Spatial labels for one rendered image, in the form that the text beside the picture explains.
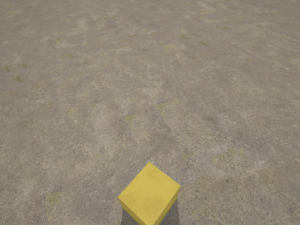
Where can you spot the carton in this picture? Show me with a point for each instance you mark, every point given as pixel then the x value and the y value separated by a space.
pixel 149 196

